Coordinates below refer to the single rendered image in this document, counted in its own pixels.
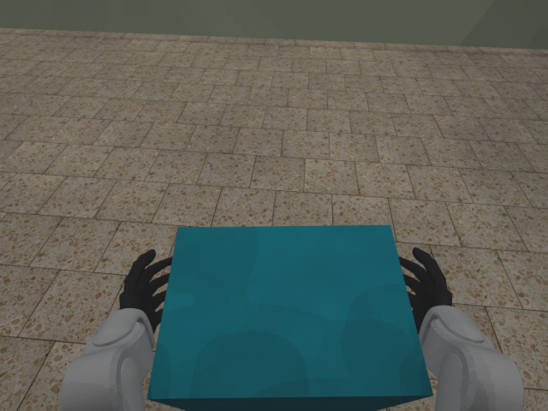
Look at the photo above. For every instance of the carton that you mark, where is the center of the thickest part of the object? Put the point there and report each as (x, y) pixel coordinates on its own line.
(287, 318)

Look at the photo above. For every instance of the right robot hand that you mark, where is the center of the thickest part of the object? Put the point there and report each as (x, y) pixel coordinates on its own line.
(431, 291)

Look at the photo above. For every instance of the left robot hand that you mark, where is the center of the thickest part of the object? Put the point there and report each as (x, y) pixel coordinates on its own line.
(138, 289)

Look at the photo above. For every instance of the left robot forearm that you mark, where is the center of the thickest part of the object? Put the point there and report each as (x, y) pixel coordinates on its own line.
(108, 376)

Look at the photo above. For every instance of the right robot forearm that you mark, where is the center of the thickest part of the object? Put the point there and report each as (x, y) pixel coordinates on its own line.
(471, 374)

